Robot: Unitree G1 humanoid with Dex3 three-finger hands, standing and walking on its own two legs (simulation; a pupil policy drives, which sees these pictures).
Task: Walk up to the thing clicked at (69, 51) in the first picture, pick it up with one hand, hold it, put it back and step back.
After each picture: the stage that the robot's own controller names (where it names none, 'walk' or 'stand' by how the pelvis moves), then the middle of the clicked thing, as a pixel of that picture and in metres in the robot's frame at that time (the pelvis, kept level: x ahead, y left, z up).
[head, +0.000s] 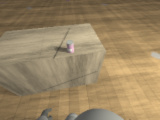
stand; (70, 46) +0.65 +0.22 +0.00
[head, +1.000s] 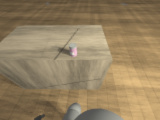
walk; (73, 50) +0.58 +0.21 +0.01
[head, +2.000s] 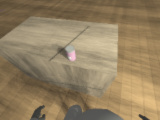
rise first; (71, 53) +0.48 +0.19 +0.03
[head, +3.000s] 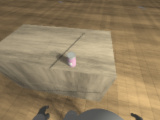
stand; (71, 59) +0.46 +0.17 +0.02
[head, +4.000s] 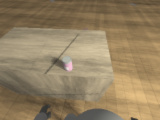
stand; (67, 63) +0.42 +0.18 +0.01
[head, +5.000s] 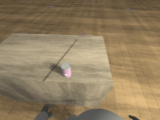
stand; (66, 70) +0.38 +0.20 +0.00
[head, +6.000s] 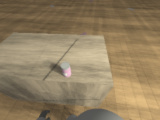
stand; (66, 69) +0.38 +0.20 +0.00
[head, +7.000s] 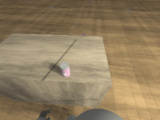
stand; (65, 69) +0.39 +0.21 +0.00
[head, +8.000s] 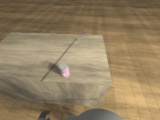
stand; (64, 70) +0.38 +0.21 +0.00
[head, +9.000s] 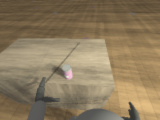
rise first; (67, 72) +0.37 +0.21 +0.00
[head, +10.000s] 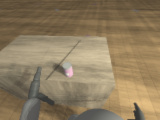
go down; (68, 69) +0.38 +0.21 +0.00
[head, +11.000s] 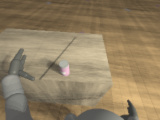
go down; (64, 68) +0.39 +0.19 +0.02
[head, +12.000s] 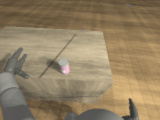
go down; (64, 66) +0.39 +0.20 +0.02
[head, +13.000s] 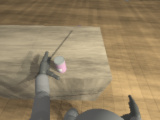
close in; (60, 64) +0.39 +0.21 +0.04
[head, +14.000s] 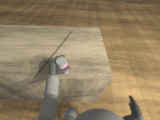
close; (62, 66) +0.37 +0.19 +0.06
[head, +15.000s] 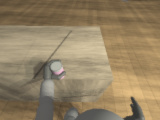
lift; (58, 70) +0.33 +0.21 +0.06
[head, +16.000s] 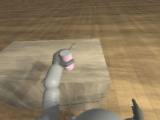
lift; (67, 60) +0.35 +0.16 +0.18
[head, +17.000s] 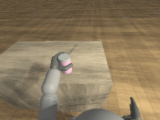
hold; (65, 64) +0.33 +0.17 +0.17
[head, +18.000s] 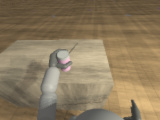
hold; (64, 61) +0.33 +0.17 +0.19
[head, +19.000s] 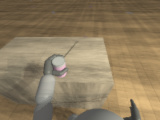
crouch; (59, 67) +0.30 +0.20 +0.16
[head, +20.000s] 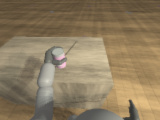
crouch; (59, 58) +0.36 +0.21 +0.17
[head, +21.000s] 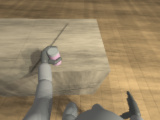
lower; (54, 56) +0.43 +0.23 +0.07
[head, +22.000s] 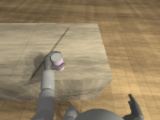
lower; (58, 62) +0.39 +0.21 +0.06
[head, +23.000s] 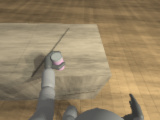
lower; (58, 61) +0.40 +0.21 +0.06
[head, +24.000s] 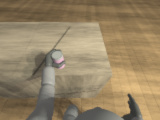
lower; (58, 60) +0.41 +0.21 +0.06
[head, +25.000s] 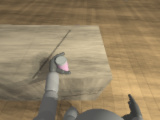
open; (62, 65) +0.38 +0.19 +0.06
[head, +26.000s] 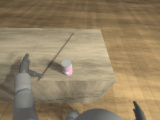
sink last; (67, 67) +0.37 +0.17 +0.05
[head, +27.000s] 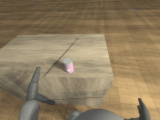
stand; (68, 65) +0.41 +0.20 +0.04
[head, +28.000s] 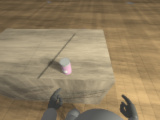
stand; (66, 66) +0.37 +0.19 +0.05
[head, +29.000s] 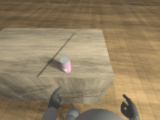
stand; (65, 64) +0.38 +0.19 +0.07
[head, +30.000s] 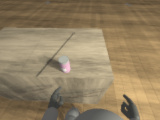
stand; (64, 64) +0.38 +0.19 +0.07
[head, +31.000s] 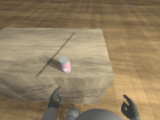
stand; (65, 64) +0.38 +0.19 +0.07
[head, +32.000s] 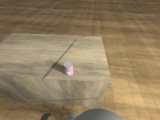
stand; (68, 68) +0.40 +0.18 +0.01
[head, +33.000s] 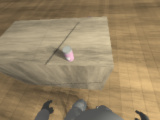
walk; (68, 54) +0.47 +0.20 +0.02
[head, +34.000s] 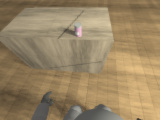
walk; (78, 30) +0.77 +0.14 +0.03
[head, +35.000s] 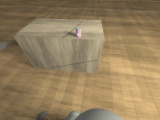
stand; (78, 32) +0.98 +0.20 +0.02
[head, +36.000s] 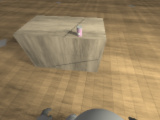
stand; (79, 31) +0.97 +0.17 +0.00
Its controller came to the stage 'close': yes
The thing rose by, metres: 0.20
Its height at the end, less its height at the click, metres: +0.00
